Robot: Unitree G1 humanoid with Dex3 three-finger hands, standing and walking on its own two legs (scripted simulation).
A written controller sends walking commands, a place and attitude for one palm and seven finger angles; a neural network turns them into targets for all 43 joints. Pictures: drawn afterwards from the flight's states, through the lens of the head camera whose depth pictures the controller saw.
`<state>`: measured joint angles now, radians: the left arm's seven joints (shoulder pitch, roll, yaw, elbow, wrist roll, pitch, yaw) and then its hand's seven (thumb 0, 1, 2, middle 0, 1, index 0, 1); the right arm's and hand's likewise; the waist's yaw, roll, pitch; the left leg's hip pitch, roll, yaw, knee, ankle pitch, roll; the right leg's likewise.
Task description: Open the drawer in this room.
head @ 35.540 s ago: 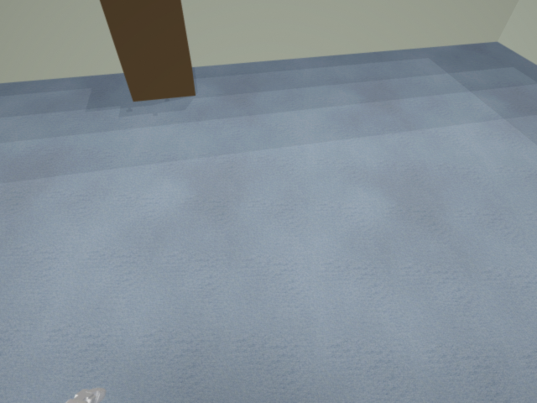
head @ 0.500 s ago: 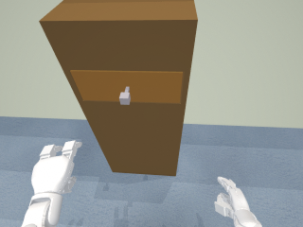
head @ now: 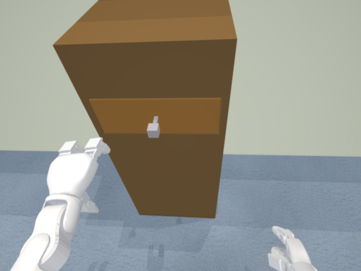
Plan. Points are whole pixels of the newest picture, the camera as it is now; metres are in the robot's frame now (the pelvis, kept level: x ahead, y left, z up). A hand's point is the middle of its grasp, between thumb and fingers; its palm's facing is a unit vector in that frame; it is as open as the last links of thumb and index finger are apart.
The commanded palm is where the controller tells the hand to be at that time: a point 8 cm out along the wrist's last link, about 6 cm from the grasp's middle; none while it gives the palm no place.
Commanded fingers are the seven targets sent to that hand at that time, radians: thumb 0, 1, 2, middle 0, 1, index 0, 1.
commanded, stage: raise the hand with hooked fingers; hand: left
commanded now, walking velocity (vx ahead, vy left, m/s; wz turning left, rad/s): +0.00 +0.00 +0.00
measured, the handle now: (154, 126) +0.50 +0.15 +0.02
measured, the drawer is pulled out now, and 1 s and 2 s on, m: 0.00 0.00 0.00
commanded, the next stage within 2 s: move the hooked fingers above the handle in 0.70 s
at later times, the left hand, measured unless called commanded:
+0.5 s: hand (70, 157) +0.29 +0.27 +0.13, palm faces +0.05 -0.08 -1.00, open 13.9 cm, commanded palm +0.26 +0.27 +0.19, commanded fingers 0.00 -0.50 0.30 -0.30 -1.20 -0.30 -1.20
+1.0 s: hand (83, 164) +0.28 +0.24 +0.12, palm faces +0.07 -0.07 -1.00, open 13.9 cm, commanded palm +0.27 +0.25 +0.18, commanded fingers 0.00 -0.50 0.30 -0.30 -1.20 -0.30 -1.20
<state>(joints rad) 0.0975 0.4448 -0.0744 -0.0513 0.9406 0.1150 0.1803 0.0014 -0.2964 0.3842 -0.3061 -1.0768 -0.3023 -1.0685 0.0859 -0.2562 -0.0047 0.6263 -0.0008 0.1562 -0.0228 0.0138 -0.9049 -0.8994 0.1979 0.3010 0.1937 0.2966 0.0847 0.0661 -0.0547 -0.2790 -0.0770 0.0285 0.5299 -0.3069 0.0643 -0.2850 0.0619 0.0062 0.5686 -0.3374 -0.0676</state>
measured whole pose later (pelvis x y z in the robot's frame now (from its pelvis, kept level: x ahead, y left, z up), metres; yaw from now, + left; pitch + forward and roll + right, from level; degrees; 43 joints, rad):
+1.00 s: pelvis -0.04 +0.02 +0.01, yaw +2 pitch +0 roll +0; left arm -0.24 0.47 -0.17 0.11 0.92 0.05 0.02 0.00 -0.49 0.30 -0.32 -1.20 -0.32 -1.20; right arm 0.11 -0.24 0.02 0.65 0.03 0.15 -0.01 0.01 -0.90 -0.90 0.20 0.30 0.20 0.30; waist 0.09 0.08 0.00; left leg -0.22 -0.11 0.00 0.42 -0.19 0.09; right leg -0.22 0.03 -0.02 0.46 -0.24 -0.04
